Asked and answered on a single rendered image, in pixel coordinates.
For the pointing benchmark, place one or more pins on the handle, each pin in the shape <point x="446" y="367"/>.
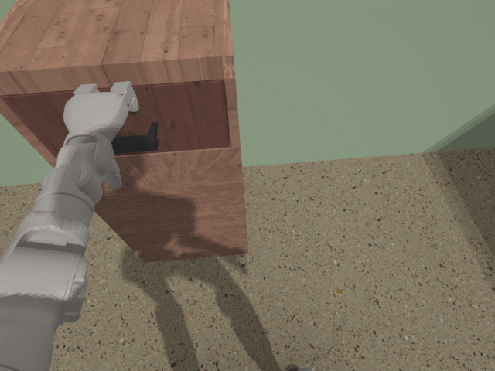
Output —
<point x="137" y="143"/>

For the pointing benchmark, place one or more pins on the left robot upper arm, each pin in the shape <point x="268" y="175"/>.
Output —
<point x="39" y="291"/>

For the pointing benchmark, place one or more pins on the drawer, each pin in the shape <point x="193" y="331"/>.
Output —
<point x="190" y="115"/>

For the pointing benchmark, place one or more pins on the robot left forearm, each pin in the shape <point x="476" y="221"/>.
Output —
<point x="62" y="212"/>

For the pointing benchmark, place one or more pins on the left robot hand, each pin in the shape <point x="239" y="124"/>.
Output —
<point x="103" y="112"/>

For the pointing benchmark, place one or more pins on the cabinet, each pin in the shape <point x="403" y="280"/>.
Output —
<point x="172" y="205"/>

